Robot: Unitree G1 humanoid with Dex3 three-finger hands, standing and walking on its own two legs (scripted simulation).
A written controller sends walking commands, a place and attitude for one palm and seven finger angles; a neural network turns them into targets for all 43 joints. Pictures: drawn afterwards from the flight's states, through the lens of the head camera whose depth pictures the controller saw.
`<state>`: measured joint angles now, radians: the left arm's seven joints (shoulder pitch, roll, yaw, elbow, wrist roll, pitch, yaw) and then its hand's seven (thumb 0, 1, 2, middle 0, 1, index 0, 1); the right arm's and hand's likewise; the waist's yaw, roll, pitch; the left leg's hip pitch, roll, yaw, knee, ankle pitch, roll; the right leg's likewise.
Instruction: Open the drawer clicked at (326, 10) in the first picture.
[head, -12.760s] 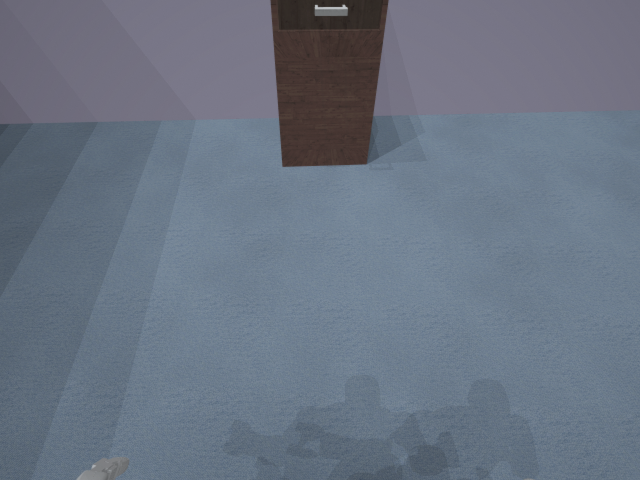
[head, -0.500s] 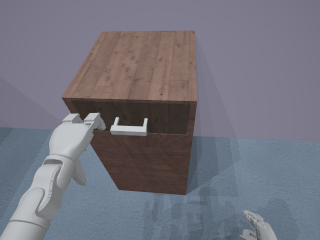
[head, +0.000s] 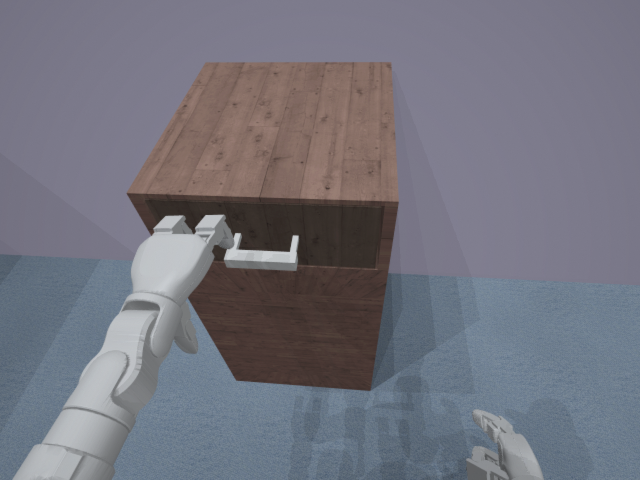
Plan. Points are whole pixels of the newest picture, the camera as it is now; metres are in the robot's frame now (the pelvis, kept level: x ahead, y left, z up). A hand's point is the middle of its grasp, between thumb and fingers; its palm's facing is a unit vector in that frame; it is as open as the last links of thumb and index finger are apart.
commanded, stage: move the hooked fingers above the handle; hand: left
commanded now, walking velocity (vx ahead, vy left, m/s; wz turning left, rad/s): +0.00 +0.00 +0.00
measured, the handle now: (263, 250) +0.46 +0.16 -0.03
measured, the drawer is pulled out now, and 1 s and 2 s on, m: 0.00 0.00 0.00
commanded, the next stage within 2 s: lower the fingers behind the handle in 1.88 s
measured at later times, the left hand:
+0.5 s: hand (215, 269) +0.37 +0.19 +0.04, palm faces +0.00 -0.08 -1.00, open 13.9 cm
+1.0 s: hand (241, 259) +0.40 +0.17 +0.02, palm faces -0.04 -0.06 -1.00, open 13.9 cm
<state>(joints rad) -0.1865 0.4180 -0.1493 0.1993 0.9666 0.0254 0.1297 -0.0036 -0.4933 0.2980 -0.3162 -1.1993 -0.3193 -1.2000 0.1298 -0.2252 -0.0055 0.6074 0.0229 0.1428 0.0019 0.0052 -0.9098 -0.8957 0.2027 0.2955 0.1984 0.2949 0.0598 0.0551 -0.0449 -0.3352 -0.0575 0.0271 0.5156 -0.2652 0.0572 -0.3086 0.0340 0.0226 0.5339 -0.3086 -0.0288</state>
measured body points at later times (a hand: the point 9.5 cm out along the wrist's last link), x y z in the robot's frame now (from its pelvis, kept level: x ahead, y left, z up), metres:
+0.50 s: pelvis +0.00 -0.01 +0.00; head +0.04 -0.03 +0.44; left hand +0.36 +0.20 +0.10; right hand +0.15 -0.26 -0.13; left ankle +0.00 +0.08 -0.73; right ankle -0.02 -0.10 -0.73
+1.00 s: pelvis +0.01 -0.02 -0.01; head +0.05 -0.04 +0.44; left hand +0.40 +0.17 +0.08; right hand +0.13 -0.28 -0.14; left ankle +0.00 +0.08 -0.73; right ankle -0.02 -0.10 -0.73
